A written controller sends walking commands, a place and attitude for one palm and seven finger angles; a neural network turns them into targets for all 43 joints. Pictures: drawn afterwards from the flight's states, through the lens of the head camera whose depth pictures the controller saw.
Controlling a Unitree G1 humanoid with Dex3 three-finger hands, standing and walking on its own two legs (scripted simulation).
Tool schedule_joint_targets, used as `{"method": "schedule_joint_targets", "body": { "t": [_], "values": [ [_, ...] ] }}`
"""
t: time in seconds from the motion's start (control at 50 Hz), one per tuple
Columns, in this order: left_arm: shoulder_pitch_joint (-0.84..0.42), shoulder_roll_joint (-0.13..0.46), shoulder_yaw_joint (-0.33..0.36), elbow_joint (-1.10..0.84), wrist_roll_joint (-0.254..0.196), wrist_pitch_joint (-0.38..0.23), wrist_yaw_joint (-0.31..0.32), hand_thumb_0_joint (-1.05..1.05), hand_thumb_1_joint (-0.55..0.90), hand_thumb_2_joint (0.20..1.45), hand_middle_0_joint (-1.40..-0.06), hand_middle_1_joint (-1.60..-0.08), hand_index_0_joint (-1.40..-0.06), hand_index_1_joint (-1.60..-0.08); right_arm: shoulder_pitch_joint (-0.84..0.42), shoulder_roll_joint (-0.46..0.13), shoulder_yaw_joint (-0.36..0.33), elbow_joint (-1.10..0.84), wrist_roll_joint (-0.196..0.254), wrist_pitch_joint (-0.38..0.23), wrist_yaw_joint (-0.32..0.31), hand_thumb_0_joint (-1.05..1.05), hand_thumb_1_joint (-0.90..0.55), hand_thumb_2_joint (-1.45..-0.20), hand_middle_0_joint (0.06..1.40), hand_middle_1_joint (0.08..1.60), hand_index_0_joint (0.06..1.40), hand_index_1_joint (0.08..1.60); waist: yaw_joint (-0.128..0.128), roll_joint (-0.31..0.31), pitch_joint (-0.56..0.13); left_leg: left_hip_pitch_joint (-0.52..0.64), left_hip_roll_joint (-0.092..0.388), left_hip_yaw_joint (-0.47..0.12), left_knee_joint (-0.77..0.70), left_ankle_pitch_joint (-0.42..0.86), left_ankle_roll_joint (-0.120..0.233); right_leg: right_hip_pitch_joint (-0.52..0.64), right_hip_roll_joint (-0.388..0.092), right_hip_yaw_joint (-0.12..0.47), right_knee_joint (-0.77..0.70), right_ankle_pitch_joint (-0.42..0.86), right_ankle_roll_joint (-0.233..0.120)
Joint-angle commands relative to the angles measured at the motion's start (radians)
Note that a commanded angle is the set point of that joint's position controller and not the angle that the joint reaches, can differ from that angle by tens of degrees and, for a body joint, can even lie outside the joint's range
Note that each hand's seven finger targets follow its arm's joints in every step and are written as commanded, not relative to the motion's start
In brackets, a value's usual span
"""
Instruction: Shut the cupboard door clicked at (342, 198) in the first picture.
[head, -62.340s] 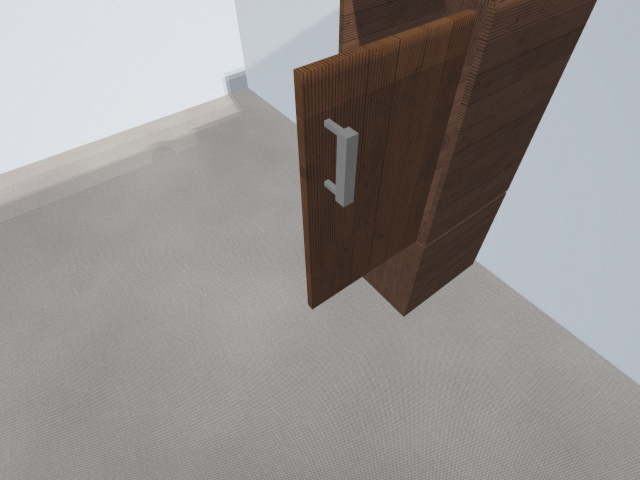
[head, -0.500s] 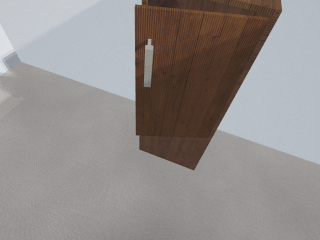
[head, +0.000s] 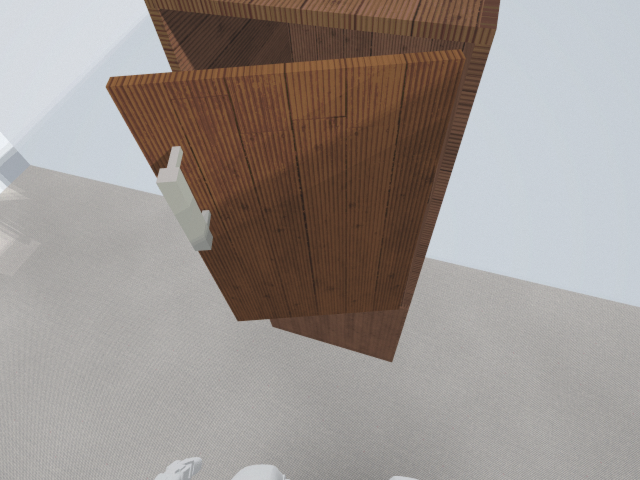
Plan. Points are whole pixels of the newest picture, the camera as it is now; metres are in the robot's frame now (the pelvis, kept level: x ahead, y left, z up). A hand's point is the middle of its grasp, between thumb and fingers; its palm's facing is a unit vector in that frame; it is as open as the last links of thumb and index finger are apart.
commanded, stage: come to a stop and stand still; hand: left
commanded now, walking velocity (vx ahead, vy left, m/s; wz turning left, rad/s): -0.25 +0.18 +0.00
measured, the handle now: (190, 200) +0.43 +0.18 +0.10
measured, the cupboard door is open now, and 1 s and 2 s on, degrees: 21 21 21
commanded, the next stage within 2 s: look again from close up in 1.10 s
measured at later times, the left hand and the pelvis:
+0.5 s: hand out of the picture +0.00 +0.27 -0.18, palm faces +0.11 -0.97 -0.22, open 7.3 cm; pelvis -0.01 +0.06 +0.00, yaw +2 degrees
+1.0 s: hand out of the picture -0.03 +0.22 -0.17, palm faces +0.02 -0.98 -0.17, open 7.3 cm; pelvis -0.03 +0.06 +0.01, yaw +1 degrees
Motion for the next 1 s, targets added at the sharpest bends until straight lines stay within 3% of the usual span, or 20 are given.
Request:
{"method": "schedule_joint_targets", "body": {
  "t": [0.0, 0.1, 0.2, 0.26, 0.28, 0.3, 0.32, 0.34, 0.36, 0.4, 0.44, 0.5, 0.54, 0.58, 0.6, 0.62, 0.64, 0.7, 0.84, 0.98],
  "values": [
    [0.118, 0.211, 0.057, -0.032, 0.005, 0.007, 0.020, 0.000, 0.900, 0.900, -0.200, -0.300, -0.200, -0.300, 0.035, -0.053, -0.022, -0.067, -0.012, 0.026, 0.007, 0.000, -0.900, -0.900, 0.200, 0.300, 0.200, 0.300, 0.045, -0.172, -0.188, -0.109, -0.013, -0.055, 0.137, 0.088, -0.013, 0.219, -0.302, 0.190, -0.139, 0.882, -0.155],
    [0.075, 0.221, 0.058, -0.072, 0.011, 0.014, 0.021, 0.000, 0.900, 0.900, -0.200, -0.300, -0.200, -0.300, -0.028, -0.065, -0.029, -0.117, -0.015, 0.036, 0.020, 0.000, -0.900, -0.900, 0.200, 0.300, 0.200, 0.300, 0.028, -0.196, -0.168, -0.105, -0.010, -0.060, 0.081, 0.134, -0.015, 0.146, -0.298, 0.148, -0.172, 0.641, -0.168],
    [0.093, 0.255, 0.063, -0.087, 0.023, 0.023, 0.009, 0.000, 0.900, 0.900, -0.200, -0.300, -0.200, -0.300, -0.065, -0.060, -0.017, -0.150, -0.007, 0.006, 0.022, 0.000, -0.900, -0.900, 0.200, 0.300, 0.200, 0.300, 0.044, -0.242, -0.178, 0.012, -0.011, -0.006, -0.231, 0.101, 0.005, 0.153, -0.270, 0.169, -0.141, 0.517, -0.168],
    [0.092, 0.255, 0.059, -0.074, 0.011, 0.034, 0.005, 0.000, 0.900, 0.900, -0.200, -0.300, -0.200, -0.300, 0.023, -0.072, -0.012, -0.122, -0.009, -0.012, 0.021, 0.000, -0.900, -0.900, 0.200, 0.300, 0.200, 0.300, 0.002, -0.184, -0.187, 0.243, -0.015, 0.033, -0.594, 0.358, 0.013, 0.053, -0.206, 0.143, -0.051, 0.273, -0.076],
    [0.124, 0.206, 0.049, -0.080, 0.004, 0.044, 0.004, 0.000, 0.900, 0.900, -0.200, -0.300, -0.200, -0.300, 0.023, -0.135, -0.019, -0.125, -0.013, -0.025, 0.021, 0.000, -0.900, -0.900, 0.200, 0.300, 0.200, 0.300, 0.014, -0.004, -0.202, 0.321, 0.110, -0.092, -0.670, 0.487, 0.048, -0.027, -0.111, 0.086, 0.049, 0.064, -0.015],
    [0.148, 0.149, 0.033, -0.090, -0.003, 0.052, 0.002, 0.000, 0.900, 0.900, -0.200, -0.300, -0.200, -0.300, -0.016, -0.209, -0.026, -0.150, -0.023, -0.027, 0.017, 0.000, -0.900, -0.900, 0.200, 0.300, 0.200, 0.300, 0.031, 0.227, -0.161, 0.221, 0.294, -0.263, -0.724, 0.668, 0.138, -0.050, -0.008, 0.014, 0.135, -0.234, 0.044],
    [0.129, 0.155, 0.031, -0.093, 0.000, 0.058, 0.002, 0.000, 0.900, 0.900, -0.200, -0.300, -0.200, -0.300, -0.060, -0.209, -0.021, -0.170, -0.030, -0.021, 0.009, 0.000, -0.900, -0.900, 0.200, 0.300, 0.200, 0.300, 0.027, 0.161, -0.110, 0.090, 0.324, -0.264, -0.754, 0.639, 0.210, -0.013, 0.015, 0.064, 0.266, -0.332, 0.042],
    [0.128, 0.148, 0.032, -0.089, 0.003, 0.068, 0.004, 0.000, 0.900, 0.900, -0.200, -0.300, -0.200, -0.300, -0.079, -0.194, -0.017, -0.164, -0.032, -0.030, -0.005, 0.000, -0.900, -0.900, 0.200, 0.300, 0.200, 0.300, 0.038, 0.216, -0.096, 0.100, 0.300, -0.271, -0.763, 0.709, 0.225, -0.044, 0.027, 0.099, 0.361, -0.342, 0.043],
    [0.126, 0.168, 0.037, -0.066, 0.003, 0.075, 0.002, 0.000, 0.900, 0.900, -0.200, -0.300, -0.200, -0.300, -0.089, -0.174, -0.009, -0.157, -0.029, -0.030, -0.013, 0.000, -0.900, -0.900, 0.200, 0.300, 0.200, 0.300, 0.043, 0.226, -0.098, 0.113, 0.262, -0.224, -0.751, 0.743, 0.204, -0.054, 0.032, 0.151, 0.423, -0.294, 0.043],
    [0.159, 0.170, 0.037, -0.034, -0.002, 0.067, -0.003, 0.000, 0.900, 0.900, -0.200, -0.300, -0.200, -0.300, -0.104, -0.128, 0.008, -0.150, -0.021, -0.037, -0.019, 0.000, -0.900, -0.900, 0.200, 0.300, 0.200, 0.300, 0.065, 0.170, -0.123, 0.198, 0.209, -0.138, -0.711, 0.813, 0.199, -0.063, 0.037, 0.150, 0.440, -0.236, 0.046],
    [0.160, 0.153, 0.026, -0.016, -0.003, 0.058, -0.006, 0.000, 0.900, 0.900, -0.200, -0.300, -0.200, -0.300, -0.087, -0.118, 0.010, -0.132, -0.015, -0.041, -0.020, 0.000, -0.900, -0.900, 0.200, 0.300, 0.200, 0.300, 0.060, 0.104, -0.139, 0.250, 0.205, -0.117, -0.706, 0.824, 0.211, -0.031, 0.032, 0.127, 0.345, -0.230, 0.050],
    [0.151, 0.131, 0.010, -0.003, -0.006, 0.051, -0.005, 0.000, 0.900, 0.900, -0.200, -0.300, -0.200, -0.300, -0.025, -0.117, 0.003, -0.084, -0.012, -0.043, -0.020, 0.000, -0.900, -0.900, 0.200, 0.300, 0.200, 0.300, 0.037, 0.103, -0.157, 0.310, 0.211, -0.145, -0.703, 0.816, 0.215, 0.044, 0.033, 0.091, 0.121, -0.205, 0.048],
    [0.194, 0.129, 0.007, 0.027, -0.004, 0.040, -0.003, 0.000, 0.900, 0.900, -0.200, -0.300, -0.200, -0.300, -0.010, -0.096, 0.000, -0.060, -0.003, -0.045, -0.020, 0.000, -0.900, -0.900, 0.200, 0.300, 0.200, 0.300, 0.049, 0.059, -0.154, 0.288, 0.176, -0.134, -0.664, 0.781, 0.180, 0.153, 0.034, 0.091, -0.087, -0.035, 0.039],
    [0.215, 0.152, 0.001, 0.060, -0.002, 0.021, 0.005, 0.000, 0.900, 0.900, -0.200, -0.300, -0.200, -0.300, 0.000, -0.062, 0.008, -0.048, 0.008, -0.053, -0.014, 0.000, -0.900, -0.900, 0.200, 0.300, 0.200, 0.300, 0.034, -0.019, -0.134, 0.211, 0.097, -0.091, -0.649, 0.581, 0.097, 0.231, -0.050, 0.199, -0.187, 0.192, -0.002],
    [0.197, 0.164, -0.003, 0.060, -0.004, 0.019, 0.005, 0.000, 0.900, 0.900, -0.200, -0.300, -0.200, -0.300, 0.004, -0.052, 0.012, -0.043, 0.009, -0.052, -0.009, 0.000, -0.900, -0.900, 0.200, 0.300, 0.200, 0.300, 0.021, -0.011, -0.115, 0.219, 0.073, -0.083, -0.685, 0.464, 0.076, 0.187, -0.084, 0.207, -0.183, 0.171, -0.017],
    [0.190, 0.159, -0.004, 0.066, -0.002, 0.017, 0.004, 0.000, 0.900, 0.900, -0.200, -0.300, -0.200, -0.300, 0.013, -0.049, 0.014, -0.031, 0.004, -0.052, -0.006, 0.000, -0.900, -0.900, 0.200, 0.300, 0.200, 0.300, 0.019, -0.032, -0.114, 0.244, 0.061, -0.072, -0.684, 0.544, 0.071, 0.176, -0.069, 0.198, -0.160, 0.226, -0.016],
    [0.191, 0.144, -0.004, 0.077, -0.004, 0.011, 0.005, 0.000, 0.900, 0.900, -0.200, -0.300, -0.200, -0.300, 0.023, -0.043, 0.016, -0.014, 0.000, -0.050, -0.008, 0.000, -0.900, -0.900, 0.200, 0.300, 0.200, 0.300, 0.018, -0.135, -0.120, 0.261, 0.064, -0.061, -0.673, 0.549, 0.072, 0.178, -0.053, 0.192, -0.154, 0.257, -0.017],
    [0.199, 0.125, -0.015, 0.089, -0.008, 0.008, 0.008, 0.000, 0.900, 0.900, -0.200, -0.300, -0.200, -0.300, 0.040, -0.054, 0.021, 0.020, -0.001, -0.056, -0.007, 0.000, -0.900, -0.900, 0.200, 0.300, 0.200, 0.300, 0.022, -0.130, -0.109, 0.286, 0.070, -0.055, -0.702, 0.500, 0.076, 0.163, -0.053, 0.194, -0.187, 0.182, -0.010],
    [0.214, 0.106, -0.017, 0.111, -0.008, 0.019, 0.007, 0.000, 0.900, 0.900, -0.200, -0.300, -0.200, -0.300, 0.078, -0.023, 0.035, 0.068, -0.005, -0.047, -0.008, 0.000, -0.900, -0.900, 0.200, 0.300, 0.200, 0.300, 0.031, -0.053, 0.031, 0.203, 0.059, -0.054, -0.757, 0.339, 0.073, 0.122, -0.036, 0.196, -0.247, -0.013, -0.011],
    [0.229, 0.094, -0.018, 0.117, -0.012, 0.017, 0.006, 0.000, 0.900, 0.900, -0.200, -0.300, -0.200, -0.300, 0.124, -0.011, 0.035, 0.082, -0.007, -0.048, -0.011, 0.000, -0.900, -0.900, 0.200, 0.300, 0.200, 0.300, 0.027, -0.047, 0.010, 0.200, 0.057, -0.058, -0.753, 0.331, 0.070, 0.124, -0.033, 0.196, -0.247, -0.026, -0.013]
  ]
}}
